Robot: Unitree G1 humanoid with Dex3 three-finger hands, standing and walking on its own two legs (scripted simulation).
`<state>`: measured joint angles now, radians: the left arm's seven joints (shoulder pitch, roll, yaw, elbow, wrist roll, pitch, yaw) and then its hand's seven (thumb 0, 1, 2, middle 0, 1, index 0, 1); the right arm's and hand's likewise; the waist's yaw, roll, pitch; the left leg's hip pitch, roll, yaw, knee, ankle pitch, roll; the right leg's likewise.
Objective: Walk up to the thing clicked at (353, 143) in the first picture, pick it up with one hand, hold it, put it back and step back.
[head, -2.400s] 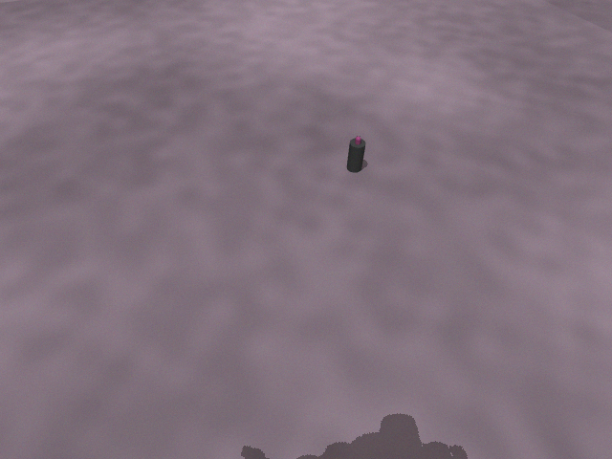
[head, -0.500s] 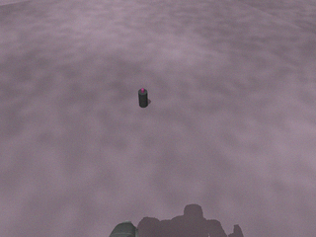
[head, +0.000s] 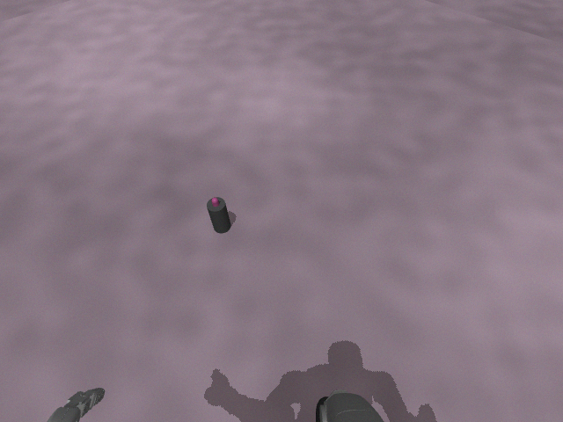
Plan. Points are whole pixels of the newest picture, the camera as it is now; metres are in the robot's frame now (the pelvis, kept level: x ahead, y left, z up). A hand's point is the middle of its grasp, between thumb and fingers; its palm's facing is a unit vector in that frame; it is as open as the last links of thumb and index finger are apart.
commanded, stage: walk up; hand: left
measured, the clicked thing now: (218, 213) +0.97 +0.24 -0.66
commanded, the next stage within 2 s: none
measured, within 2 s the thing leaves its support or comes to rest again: neither
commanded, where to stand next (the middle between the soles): +0.62 +0.04 m, yaw +1 degrees
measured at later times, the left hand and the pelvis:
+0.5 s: hand (92, 388) +0.21 +0.32 -0.14, palm faces +0.02 -0.93 -0.37, open 7.4 cm; pelvis +0.21 +0.03 +0.00, yaw +2 degrees
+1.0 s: hand (137, 238) +0.48 +0.29 -0.11, palm faces -0.08 -0.91 -0.40, open 7.4 cm; pelvis +0.38 +0.02 +0.00, yaw +0 degrees
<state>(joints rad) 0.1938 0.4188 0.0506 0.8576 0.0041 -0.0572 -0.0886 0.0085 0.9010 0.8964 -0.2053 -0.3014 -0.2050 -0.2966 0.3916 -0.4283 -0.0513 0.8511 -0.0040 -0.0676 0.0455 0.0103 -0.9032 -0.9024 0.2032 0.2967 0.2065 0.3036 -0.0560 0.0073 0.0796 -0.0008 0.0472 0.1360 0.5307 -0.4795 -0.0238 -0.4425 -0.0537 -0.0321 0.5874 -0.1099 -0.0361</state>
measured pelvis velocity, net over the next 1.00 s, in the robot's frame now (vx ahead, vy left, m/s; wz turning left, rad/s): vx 0.38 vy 0.02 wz -0.01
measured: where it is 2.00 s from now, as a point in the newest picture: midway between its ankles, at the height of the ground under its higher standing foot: (271, 306)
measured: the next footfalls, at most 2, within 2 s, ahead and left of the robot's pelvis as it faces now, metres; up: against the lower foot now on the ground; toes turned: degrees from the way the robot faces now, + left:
left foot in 0.48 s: +0.33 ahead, +0.16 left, +0.00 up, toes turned +6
right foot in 0.96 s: +0.51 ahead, -0.09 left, +0.00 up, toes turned -4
